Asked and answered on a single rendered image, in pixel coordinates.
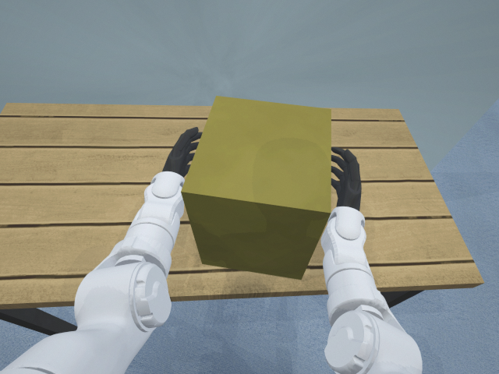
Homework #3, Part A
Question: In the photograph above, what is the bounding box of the left robot forearm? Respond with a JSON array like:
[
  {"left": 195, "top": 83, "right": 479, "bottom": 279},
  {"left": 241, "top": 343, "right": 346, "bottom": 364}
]
[{"left": 74, "top": 171, "right": 185, "bottom": 324}]

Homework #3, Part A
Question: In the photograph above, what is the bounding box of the robot right upper arm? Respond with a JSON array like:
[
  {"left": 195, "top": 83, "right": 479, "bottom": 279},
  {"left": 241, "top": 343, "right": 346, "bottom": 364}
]
[{"left": 324, "top": 310, "right": 423, "bottom": 374}]

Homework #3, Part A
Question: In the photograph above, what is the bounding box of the table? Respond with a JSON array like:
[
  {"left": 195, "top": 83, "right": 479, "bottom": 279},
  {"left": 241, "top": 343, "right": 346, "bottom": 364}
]
[{"left": 0, "top": 103, "right": 484, "bottom": 336}]

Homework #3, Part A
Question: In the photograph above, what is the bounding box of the left robot hand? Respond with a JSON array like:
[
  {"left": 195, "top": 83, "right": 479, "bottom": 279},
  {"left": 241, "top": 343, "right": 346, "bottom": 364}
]
[{"left": 163, "top": 127, "right": 202, "bottom": 178}]

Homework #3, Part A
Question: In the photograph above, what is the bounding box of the right robot forearm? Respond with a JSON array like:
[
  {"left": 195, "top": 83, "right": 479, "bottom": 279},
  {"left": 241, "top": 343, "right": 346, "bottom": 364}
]
[{"left": 320, "top": 206, "right": 406, "bottom": 333}]

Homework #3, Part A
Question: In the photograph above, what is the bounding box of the carton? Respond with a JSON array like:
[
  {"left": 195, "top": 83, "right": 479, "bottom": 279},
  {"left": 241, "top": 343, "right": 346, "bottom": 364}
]
[{"left": 181, "top": 96, "right": 331, "bottom": 280}]

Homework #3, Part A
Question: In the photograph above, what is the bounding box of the right robot hand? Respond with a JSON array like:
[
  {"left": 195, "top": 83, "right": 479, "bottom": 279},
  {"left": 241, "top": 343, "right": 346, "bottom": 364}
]
[{"left": 331, "top": 146, "right": 362, "bottom": 211}]

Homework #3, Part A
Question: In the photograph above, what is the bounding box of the robot left upper arm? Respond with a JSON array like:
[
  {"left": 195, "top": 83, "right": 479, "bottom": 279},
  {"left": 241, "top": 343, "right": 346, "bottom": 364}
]
[{"left": 0, "top": 261, "right": 172, "bottom": 374}]

